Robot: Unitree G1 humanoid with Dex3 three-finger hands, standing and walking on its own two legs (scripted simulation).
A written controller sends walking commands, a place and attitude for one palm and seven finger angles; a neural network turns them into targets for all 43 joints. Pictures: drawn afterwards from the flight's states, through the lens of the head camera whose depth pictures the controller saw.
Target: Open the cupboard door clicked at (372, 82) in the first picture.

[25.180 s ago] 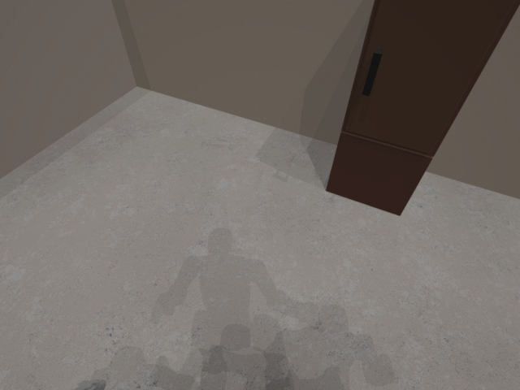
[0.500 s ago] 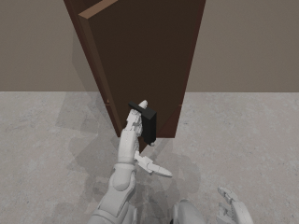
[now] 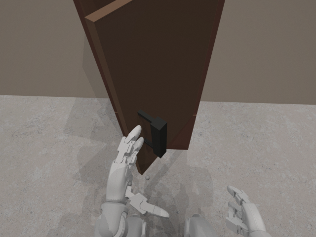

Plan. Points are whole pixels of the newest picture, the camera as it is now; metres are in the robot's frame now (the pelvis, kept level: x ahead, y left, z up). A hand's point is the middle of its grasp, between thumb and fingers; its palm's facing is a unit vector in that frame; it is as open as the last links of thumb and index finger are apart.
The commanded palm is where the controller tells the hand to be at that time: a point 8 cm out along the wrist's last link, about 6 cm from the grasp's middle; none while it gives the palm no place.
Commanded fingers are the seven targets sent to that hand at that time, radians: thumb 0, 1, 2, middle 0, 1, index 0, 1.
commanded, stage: slide the hand sideways off the handle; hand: left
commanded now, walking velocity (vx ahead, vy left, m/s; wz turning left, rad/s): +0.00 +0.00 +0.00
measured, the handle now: (152, 134) +0.36 +0.04 +0.04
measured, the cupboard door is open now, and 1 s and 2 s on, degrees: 54 54 54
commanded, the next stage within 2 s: draw the hand back to the body in 0.36 s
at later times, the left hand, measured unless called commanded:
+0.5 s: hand (128, 194) +0.21 +0.08 +0.04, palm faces -0.05 -1.00 +0.01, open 16.3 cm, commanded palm +0.19 +0.14 +0.05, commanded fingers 0.00 -0.50 0.30 -0.15 -0.30 -0.15 -0.30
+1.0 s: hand (77, 188) +0.20 +0.15 +0.13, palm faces +0.01 -1.00 -0.10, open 16.1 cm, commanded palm +0.17 +0.21 +0.15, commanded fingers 0.00 -0.22 0.42 -0.16 -0.30 -0.16 -0.30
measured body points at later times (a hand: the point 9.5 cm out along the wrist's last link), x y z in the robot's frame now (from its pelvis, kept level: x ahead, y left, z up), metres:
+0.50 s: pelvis +0.00 -0.01 -0.02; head +0.09 -0.02 +0.43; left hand +0.21 +0.13 +0.04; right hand +0.20 -0.23 -0.10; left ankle +0.00 +0.12 -0.64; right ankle +0.03 -0.10 -0.64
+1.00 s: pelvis +0.02 +0.01 +0.03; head +0.04 +0.00 +0.48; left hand +0.20 +0.21 +0.14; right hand +0.20 -0.22 -0.03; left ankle +0.00 +0.12 -0.64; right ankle +0.03 -0.10 -0.64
